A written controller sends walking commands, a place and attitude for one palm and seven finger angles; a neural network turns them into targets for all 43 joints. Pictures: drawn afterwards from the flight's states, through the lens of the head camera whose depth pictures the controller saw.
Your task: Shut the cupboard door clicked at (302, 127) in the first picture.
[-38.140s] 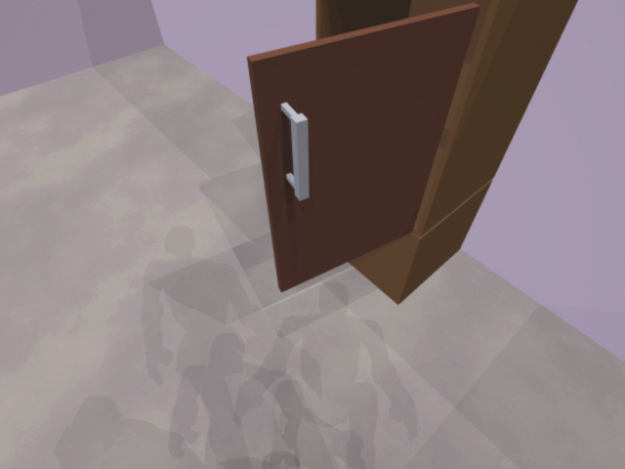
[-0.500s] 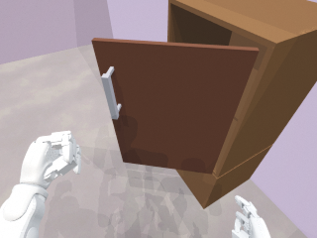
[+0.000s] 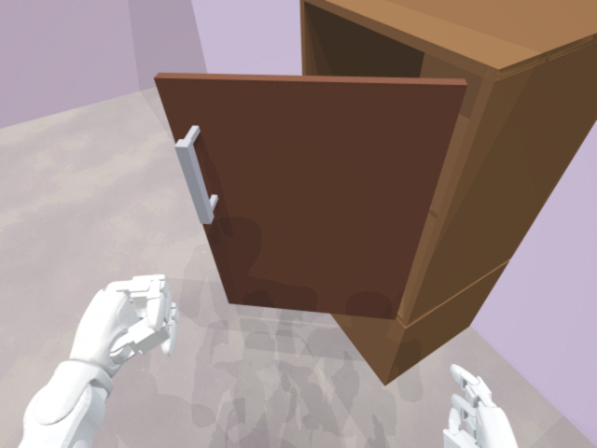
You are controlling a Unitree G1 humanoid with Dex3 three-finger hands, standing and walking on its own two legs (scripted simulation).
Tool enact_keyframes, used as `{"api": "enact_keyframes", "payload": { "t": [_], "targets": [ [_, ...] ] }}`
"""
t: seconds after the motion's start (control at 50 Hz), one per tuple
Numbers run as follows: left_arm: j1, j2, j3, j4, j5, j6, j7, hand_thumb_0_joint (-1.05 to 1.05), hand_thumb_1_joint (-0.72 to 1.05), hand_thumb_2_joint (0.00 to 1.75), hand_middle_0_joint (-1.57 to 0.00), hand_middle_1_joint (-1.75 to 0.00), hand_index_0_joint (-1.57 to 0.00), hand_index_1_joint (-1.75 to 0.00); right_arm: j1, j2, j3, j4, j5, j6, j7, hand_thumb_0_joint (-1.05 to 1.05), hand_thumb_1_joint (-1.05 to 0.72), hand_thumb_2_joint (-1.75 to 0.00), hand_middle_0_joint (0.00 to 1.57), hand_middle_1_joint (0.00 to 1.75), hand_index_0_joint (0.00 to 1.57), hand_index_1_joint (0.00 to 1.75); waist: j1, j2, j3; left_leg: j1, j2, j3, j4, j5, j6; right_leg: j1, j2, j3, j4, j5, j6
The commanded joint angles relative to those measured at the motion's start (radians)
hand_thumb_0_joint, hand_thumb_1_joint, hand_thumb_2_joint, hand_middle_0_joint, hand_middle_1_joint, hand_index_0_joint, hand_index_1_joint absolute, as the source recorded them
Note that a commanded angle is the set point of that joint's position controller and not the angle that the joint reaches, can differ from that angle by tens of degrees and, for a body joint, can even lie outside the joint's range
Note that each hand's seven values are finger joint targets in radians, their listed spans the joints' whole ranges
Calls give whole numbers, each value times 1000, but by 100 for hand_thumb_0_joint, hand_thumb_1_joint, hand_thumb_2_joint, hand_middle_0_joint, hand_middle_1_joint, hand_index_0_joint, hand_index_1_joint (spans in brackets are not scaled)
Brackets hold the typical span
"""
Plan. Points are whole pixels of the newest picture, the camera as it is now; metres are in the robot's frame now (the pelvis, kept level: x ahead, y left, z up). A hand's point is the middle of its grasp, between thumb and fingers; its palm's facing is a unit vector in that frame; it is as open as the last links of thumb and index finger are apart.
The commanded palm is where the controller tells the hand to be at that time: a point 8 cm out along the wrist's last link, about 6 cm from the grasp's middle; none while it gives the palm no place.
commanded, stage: bring the fist close to the handle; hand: left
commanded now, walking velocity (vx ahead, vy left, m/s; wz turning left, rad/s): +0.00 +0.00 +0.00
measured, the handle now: (200, 177) +0.49 +0.21 +0.11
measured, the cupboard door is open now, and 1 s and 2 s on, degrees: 51 51 47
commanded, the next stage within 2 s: push the door shut along its arc in 1.32 s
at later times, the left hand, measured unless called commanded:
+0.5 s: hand (178, 250) +0.32 +0.19 +0.12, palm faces -0.01 -1.00 -0.04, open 3.1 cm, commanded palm +0.30 +0.23 +0.12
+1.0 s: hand (201, 212) +0.40 +0.18 +0.12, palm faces -0.04 -1.00 -0.02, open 3.1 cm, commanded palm +0.37 +0.24 +0.12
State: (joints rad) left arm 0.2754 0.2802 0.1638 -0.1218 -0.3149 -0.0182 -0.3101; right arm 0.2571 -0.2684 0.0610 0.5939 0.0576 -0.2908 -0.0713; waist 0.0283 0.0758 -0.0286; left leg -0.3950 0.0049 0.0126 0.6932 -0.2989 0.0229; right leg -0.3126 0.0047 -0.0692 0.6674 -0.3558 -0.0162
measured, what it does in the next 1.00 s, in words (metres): stands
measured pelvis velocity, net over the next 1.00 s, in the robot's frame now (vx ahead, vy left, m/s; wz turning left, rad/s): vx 0.02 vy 0.00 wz -0.02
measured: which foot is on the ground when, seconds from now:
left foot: down 0.00-1.00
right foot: down 0.00-1.00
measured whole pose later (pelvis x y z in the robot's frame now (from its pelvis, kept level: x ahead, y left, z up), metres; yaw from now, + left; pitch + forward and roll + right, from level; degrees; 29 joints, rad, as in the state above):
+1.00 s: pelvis +0.02 +0.00 +0.00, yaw -1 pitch +4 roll +0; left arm -0.41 0.33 0.23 0.55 -0.24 -0.08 -0.25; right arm 0.28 -0.28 0.05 0.65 0.06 -0.15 -0.06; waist -0.03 0.04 -0.03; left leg -0.44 0.00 0.04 0.67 -0.30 0.03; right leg -0.37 0.00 -0.04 0.66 -0.36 -0.01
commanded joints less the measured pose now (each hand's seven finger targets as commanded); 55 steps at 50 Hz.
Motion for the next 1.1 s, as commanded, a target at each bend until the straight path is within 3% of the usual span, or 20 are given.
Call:
{"api": "enact_keyframes", "payload": {
  "t": [0.0,0.04,0.1,0.22,0.24,0.32,0.34,0.42,0.5,0.62,0.64,0.72,0.74,0.76,0.8,0.86,0.94,0.96,1.0,1.08],
  "targets": [
    [-363,183,160,-247,-27,-136,56,0,90,90,-130,-150,-130,-150,-107,-103,-48,-153,1,-66,-20,0,-90,-90,20,30,20,30,-6,-62,-123,107,-8,-53,-119,50,12,-44,2,46,-141,42,8],
    [-417,193,157,-207,-13,-165,82,0,90,90,-130,-150,-130,-150,-100,-106,-47,-128,0,-69,-19,0,-90,-90,20,30,20,30,-17,-40,-115,114,-6,-56,-120,46,10,-55,6,39,-133,56,4],
    [-459,129,68,-104,9,-155,67,0,90,90,-130,-150,-130,-150,-92,-105,-45,-113,8,-71,-17,0,-90,-90,20,30,20,30,-30,9,-108,128,-6,-60,-137,24,8,-70,4,34,-130,66,1],
    [-460,132,50,32,18,-37,9,0,90,90,-130,-150,-130,-150,-88,-118,-49,-131,15,-43,-18,0,-90,-90,20,30,20,30,-5,-78,-150,115,-11,-49,-135,111,13,-11,-6,35,-127,191,5],
    [-464,171,95,48,13,-30,17,0,90,90,-130,-150,-130,-150,-87,-121,-50,-126,12,-38,-17,0,-90,-90,20,30,20,30,4,-91,-156,112,-8,-49,-134,129,13,6,-7,37,-128,203,3],
    [-549,185,153,-37,2,-72,64,0,90,90,-130,-150,-130,-150,-105,-107,-49,-148,3,-25,-7,0,-90,-90,20,30,20,30,19,-68,-241,168,-10,-39,-135,219,7,35,0,23,-98,295,0],
    [-552,225,186,-44,7,-90,82,0,90,90,-130,-150,-130,-150,-99,-109,-50,-142,-1,-22,-5,0,-90,-90,20,30,20,30,24,-74,-240,163,-7,-39,-132,232,6,47,1,26,-97,302,-2],
    [-620,167,119,39,39,-121,96,0,90,90,-130,-150,-130,-150,-84,-108,-53,-119,3,-8,4,0,-90,-90,20,30,20,30,-14,-44,-180,165,-2,-36,-134,205,3,-16,6,22,-97,279,-2],
    [-715,131,39,134,55,-81,64,0,90,90,-130,-150,-130,-150,-73,-120,-57,-109,14,9,-4,0,-90,-90,20,30,20,30,-40,-23,-159,155,-3,-39,-136,140,8,-45,2,30,-117,222,-1],
    [-838,181,95,166,35,-78,59,0,90,90,-130,-150,-130,-150,-72,-124,-60,-110,9,28,-13,0,-90,-90,20,30,20,30,-29,-66,-281,199,-8,-41,-117,220,10,3,0,31,-105,307,-2],
    [-848,220,122,186,37,-88,69,0,90,90,-130,-150,-130,-150,-63,-130,-59,-100,7,34,-14,0,-90,-90,20,30,20,30,-28,-82,-276,186,-5,-44,-116,221,9,11,1,33,-104,305,-3],
    [-948,213,121,296,53,-114,92,0,90,90,-130,-150,-130,-150,-57,-126,-56,-85,6,54,-10,0,-90,-90,20,30,20,30,-42,-63,-242,166,-4,-43,-121,204,5,-21,1,32,-97,288,-4],
    [-943,253,154,324,62,-117,100,0,90,90,-130,-150,-130,-150,-49,-132,-61,-79,5,60,-8,0,-90,-90,20,30,20,30,-33,-68,-242,164,-2,-42,-117,210,6,-18,2,34,-99,288,-5],
    [-961,205,102,335,71,-119,96,0,90,90,-130,-150,-130,-150,-52,-127,-59,-86,8,63,-4,0,-90,-90,20,30,20,30,-41,-42,-245,166,-2,-39,-120,207,6,-27,-1,33,-95,284,-5],
    [-986,208,101,381,75,-116,91,0,90,90,-130,-150,-130,-150,-43,-130,-62,-81,9,70,-1,0,-90,-90,20,30,20,30,-42,-22,-250,169,-2,-40,-114,216,4,-34,-1,35,-93,299,-8],
    [-991,241,129,424,71,-117,74,0,90,90,-130,-150,-130,-150,-27,-140,-67,-86,8,86,3,0,-90,-90,20,30,20,30,-40,-61,-291,160,-4,-35,-101,246,8,-6,-2,40,-88,342,-6],
    [-1040,273,155,481,57,-134,55,0,90,90,-130,-150,-130,-150,-15,-148,-72,-84,9,104,1,0,-90,-90,20,30,20,30,-42,-109,-279,125,-6,-29,-93,215,12,-5,-1,47,-91,327,-2],
    [-1041,228,120,453,52,-144,49,0,90,90,-130,-150,-130,-150,-26,-141,-71,-98,11,102,4,0,-90,-90,20,30,20,30,-41,-73,-298,141,-8,-26,-92,225,13,-8,-3,50,-86,339,-3],
    [-1021,272,164,450,50,-161,50,0,90,90,-130,-150,-130,-150,-20,-143,-74,-99,9,107,5,0,-90,-90,20,30,20,30,-29,-52,-318,147,-8,-23,-86,245,11,4,-1,53,-78,364,-5],
    [-988,269,165,411,53,-185,54,0,90,90,-130,-150,-130,-150,-13,-140,-80,-103,8,109,12,0,-90,-90,20,30,20,30,-26,-43,-329,162,-4,-22,-80,284,12,6,3,51,-67,400,-3]
  ]
}}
